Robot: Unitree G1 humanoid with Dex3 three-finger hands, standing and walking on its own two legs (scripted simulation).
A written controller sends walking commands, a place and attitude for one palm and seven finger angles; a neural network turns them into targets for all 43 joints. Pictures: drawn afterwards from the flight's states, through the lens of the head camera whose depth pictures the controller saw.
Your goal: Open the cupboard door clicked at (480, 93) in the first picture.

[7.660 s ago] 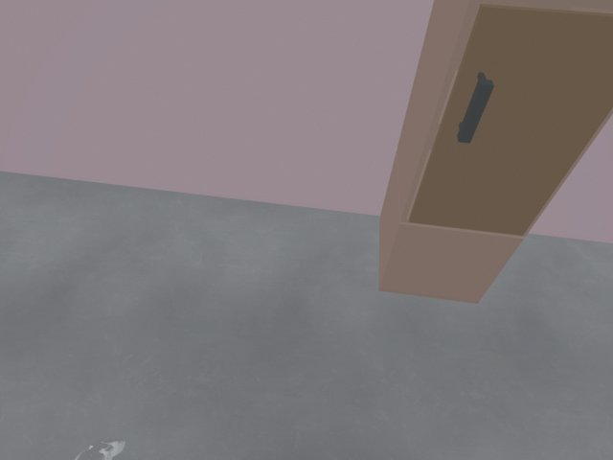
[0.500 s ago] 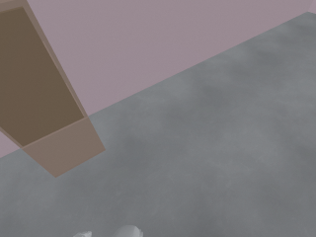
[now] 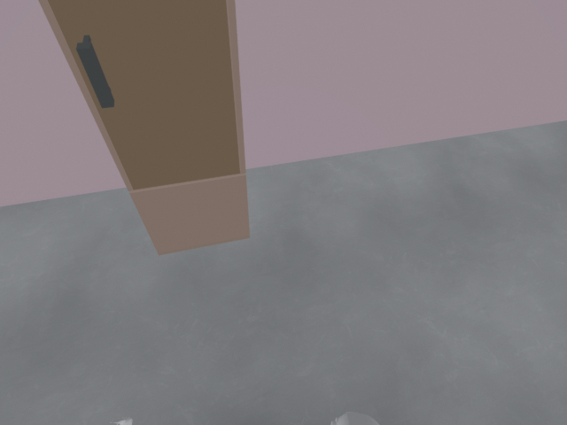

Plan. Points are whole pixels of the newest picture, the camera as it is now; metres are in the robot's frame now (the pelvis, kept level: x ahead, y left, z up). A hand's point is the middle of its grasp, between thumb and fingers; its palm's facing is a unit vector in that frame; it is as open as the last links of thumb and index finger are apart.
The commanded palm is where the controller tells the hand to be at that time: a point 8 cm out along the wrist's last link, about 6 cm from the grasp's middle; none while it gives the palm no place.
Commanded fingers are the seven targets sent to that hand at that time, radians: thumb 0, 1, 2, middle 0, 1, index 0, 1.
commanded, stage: turn to face it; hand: left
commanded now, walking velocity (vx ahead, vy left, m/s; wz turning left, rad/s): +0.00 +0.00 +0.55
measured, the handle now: (97, 71) +0.76 +0.46 +0.06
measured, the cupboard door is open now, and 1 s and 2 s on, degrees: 0 0 0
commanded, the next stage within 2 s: take the last steps up to it in 0.44 s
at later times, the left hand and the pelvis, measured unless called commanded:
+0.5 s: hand out of the picture -0.01 +0.16 -0.16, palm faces +0.28 -0.93 -0.26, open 7.4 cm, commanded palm none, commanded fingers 0.00 0.90 0.90 -0.20 -0.30 -0.20 -0.30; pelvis -0.01 -0.04 +0.00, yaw +15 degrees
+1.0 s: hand out of the picture +0.01 +0.22 -0.17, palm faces +0.34 -0.93 -0.17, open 7.4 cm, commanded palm none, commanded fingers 0.00 0.90 0.90 -0.20 -0.30 -0.20 -0.30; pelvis +0.03 +0.03 +0.01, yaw +19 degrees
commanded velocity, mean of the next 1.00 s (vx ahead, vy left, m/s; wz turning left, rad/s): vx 0.14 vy -0.01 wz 0.20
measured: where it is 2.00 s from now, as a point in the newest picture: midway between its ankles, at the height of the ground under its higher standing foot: (255, 392)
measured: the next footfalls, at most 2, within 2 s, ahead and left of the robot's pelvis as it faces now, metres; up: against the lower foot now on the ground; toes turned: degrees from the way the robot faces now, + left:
right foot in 0.18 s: +0.05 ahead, -0.15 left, +0.00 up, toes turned +3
left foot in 0.62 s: -0.04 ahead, +0.10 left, +0.00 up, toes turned +20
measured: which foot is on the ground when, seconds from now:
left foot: down 0.00-0.18, up 0.20-0.60, down 0.62-1.00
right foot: up 0.00-0.16, down 0.18-0.62, up 0.64-1.00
